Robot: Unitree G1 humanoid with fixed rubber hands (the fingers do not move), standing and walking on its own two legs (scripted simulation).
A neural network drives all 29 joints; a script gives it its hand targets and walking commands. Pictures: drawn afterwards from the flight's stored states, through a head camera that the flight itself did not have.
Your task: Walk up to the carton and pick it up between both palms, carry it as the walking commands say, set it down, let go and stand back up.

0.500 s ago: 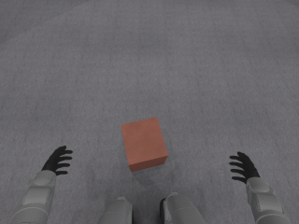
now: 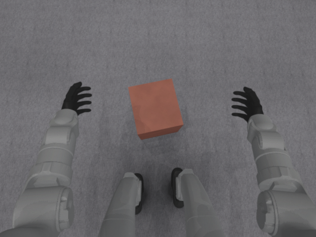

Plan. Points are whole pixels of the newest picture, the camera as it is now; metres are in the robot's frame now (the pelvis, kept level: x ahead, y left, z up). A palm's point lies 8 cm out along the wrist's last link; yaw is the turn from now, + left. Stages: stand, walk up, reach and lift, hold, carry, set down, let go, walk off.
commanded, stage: reach and lift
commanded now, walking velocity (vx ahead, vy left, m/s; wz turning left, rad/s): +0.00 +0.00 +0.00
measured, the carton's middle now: (155, 111) +0.52 +0.00 -0.58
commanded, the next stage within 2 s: none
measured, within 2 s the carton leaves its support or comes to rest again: neither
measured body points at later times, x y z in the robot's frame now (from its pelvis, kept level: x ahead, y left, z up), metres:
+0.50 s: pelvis +0.00 -0.01 -0.03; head +0.31 -0.01 +0.29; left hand +0.53 +0.19 -0.14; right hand +0.52 -0.21 -0.14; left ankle +0.05 +0.11 -0.67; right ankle +0.08 -0.12 -0.67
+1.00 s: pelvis -0.01 +0.00 -0.11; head +0.33 +0.00 +0.19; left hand +0.54 +0.18 -0.24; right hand +0.53 -0.20 -0.24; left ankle +0.05 +0.11 -0.67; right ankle +0.08 -0.12 -0.67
